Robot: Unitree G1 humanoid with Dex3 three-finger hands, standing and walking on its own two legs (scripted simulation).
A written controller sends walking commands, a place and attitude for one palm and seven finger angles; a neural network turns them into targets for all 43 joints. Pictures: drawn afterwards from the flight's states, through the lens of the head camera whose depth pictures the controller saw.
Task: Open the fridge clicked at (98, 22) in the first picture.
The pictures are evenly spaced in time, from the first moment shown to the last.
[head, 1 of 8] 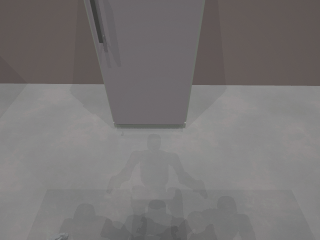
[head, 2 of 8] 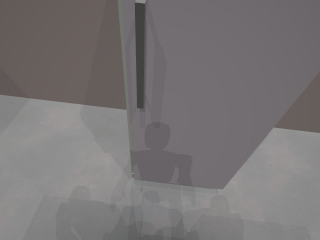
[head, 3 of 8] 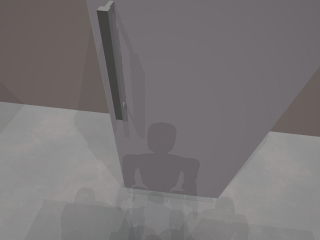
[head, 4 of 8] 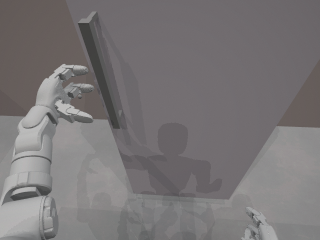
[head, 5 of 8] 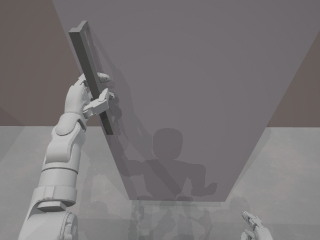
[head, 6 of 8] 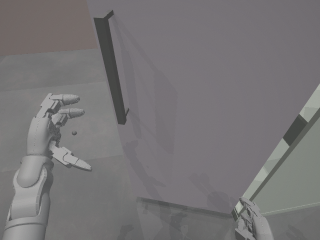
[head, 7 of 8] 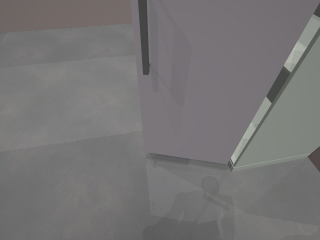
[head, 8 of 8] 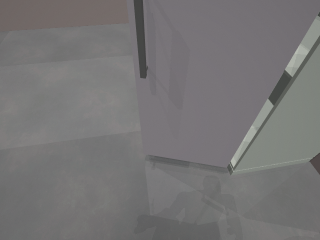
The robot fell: no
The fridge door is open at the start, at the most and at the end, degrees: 0 74 69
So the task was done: yes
